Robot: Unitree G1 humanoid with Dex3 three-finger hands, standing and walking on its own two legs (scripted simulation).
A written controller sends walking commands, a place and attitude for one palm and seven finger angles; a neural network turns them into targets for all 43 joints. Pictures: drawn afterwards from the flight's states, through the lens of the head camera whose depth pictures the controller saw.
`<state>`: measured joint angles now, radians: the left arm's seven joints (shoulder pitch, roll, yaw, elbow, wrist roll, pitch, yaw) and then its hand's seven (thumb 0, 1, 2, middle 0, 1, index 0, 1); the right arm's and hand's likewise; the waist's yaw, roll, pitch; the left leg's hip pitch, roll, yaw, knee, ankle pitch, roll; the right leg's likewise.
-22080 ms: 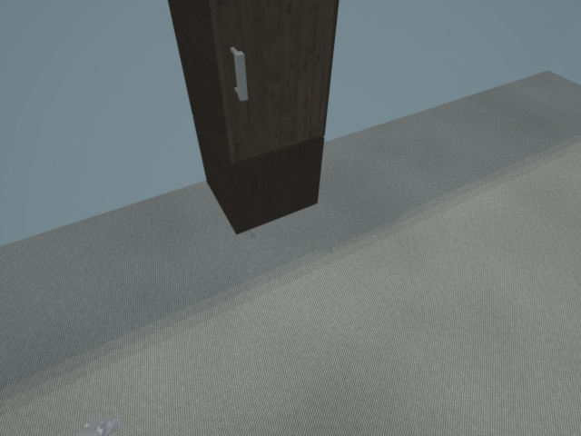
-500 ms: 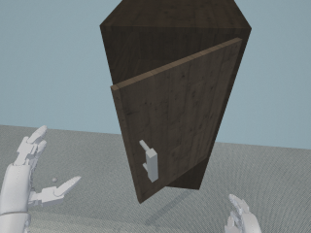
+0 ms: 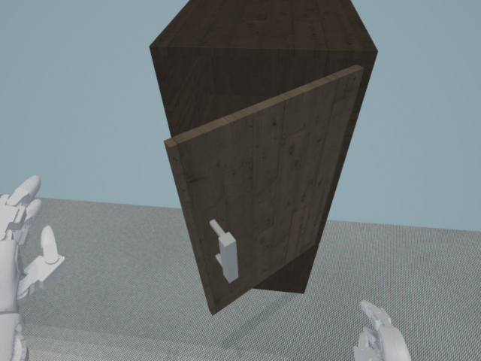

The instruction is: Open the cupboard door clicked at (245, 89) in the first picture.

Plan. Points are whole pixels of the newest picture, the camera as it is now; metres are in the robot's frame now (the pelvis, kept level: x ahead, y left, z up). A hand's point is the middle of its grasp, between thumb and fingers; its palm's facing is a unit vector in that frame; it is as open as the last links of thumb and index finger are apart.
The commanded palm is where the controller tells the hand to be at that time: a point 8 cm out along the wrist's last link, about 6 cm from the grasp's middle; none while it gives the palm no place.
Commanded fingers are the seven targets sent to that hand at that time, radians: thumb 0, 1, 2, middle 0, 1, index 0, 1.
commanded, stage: draw the hand back to the body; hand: left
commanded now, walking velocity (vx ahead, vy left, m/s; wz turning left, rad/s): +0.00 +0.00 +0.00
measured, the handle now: (223, 251) +0.32 +0.09 -0.02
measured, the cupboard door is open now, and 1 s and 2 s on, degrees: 41 41 41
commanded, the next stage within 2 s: step back with the hand held close in 0.14 s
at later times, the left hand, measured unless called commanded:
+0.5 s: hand (58, 263) +0.18 +0.26 +0.15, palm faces +0.36 -0.78 -0.51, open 7.4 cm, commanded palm +0.12 +0.30 +0.17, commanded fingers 0.00 0.90 0.90 -0.20 -0.30 -0.20 -0.30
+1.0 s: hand out of the picture +0.08 +0.29 +0.15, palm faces +0.46 -0.73 -0.50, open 7.4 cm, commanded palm +0.01 +0.32 +0.17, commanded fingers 0.00 0.90 0.90 -0.20 -0.30 -0.20 -0.30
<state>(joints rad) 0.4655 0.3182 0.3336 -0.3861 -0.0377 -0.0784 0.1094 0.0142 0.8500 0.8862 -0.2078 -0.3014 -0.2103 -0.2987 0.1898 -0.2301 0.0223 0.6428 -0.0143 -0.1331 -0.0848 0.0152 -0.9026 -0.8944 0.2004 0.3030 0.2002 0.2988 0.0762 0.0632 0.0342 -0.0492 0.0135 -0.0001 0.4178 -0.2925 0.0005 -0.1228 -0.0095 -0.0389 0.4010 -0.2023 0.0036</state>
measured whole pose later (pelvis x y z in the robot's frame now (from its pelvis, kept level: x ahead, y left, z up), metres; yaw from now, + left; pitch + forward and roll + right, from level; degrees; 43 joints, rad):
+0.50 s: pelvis -0.03 +0.01 +0.00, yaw -1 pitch +0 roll -1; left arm 0.52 0.37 0.38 -0.44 -0.02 -0.15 0.11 0.02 0.89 0.90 -0.21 -0.30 -0.21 -0.30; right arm 0.15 -0.24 0.01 0.58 -0.02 -0.07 -0.08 0.01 -0.90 -0.89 0.20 0.30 0.20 0.30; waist 0.01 0.04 0.05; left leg -0.18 0.01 0.01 0.43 -0.25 0.01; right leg -0.24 -0.02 -0.03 0.38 -0.13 0.01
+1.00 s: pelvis -0.11 +0.02 -0.02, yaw +3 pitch -2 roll -1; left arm 0.51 0.41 0.44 -0.53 0.03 -0.22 0.15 0.02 0.88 0.90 -0.21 -0.30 -0.22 -0.30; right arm 0.22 -0.22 0.01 0.55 -0.01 -0.09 -0.09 0.01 -0.90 -0.89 0.20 0.30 0.20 0.30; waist 0.00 -0.02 0.08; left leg -0.39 -0.02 -0.01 0.63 -0.22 0.04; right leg -0.40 -0.01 0.02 0.52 -0.12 0.03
